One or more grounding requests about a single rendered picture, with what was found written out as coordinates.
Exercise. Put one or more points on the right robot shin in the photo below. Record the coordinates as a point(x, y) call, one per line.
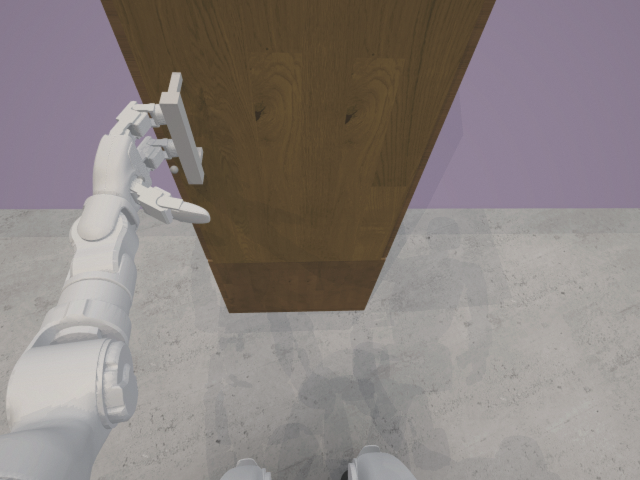
point(369, 449)

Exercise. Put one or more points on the handle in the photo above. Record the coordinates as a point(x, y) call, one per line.
point(178, 125)

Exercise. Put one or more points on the left robot forearm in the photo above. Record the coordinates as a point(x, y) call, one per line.
point(98, 291)

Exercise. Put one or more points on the left robot upper arm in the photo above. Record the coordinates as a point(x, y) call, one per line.
point(64, 401)

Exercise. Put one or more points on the cupboard door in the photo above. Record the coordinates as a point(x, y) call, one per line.
point(313, 115)

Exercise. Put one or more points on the robot right thigh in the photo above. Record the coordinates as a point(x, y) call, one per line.
point(378, 466)

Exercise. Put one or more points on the left robot hand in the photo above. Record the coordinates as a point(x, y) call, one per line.
point(118, 163)

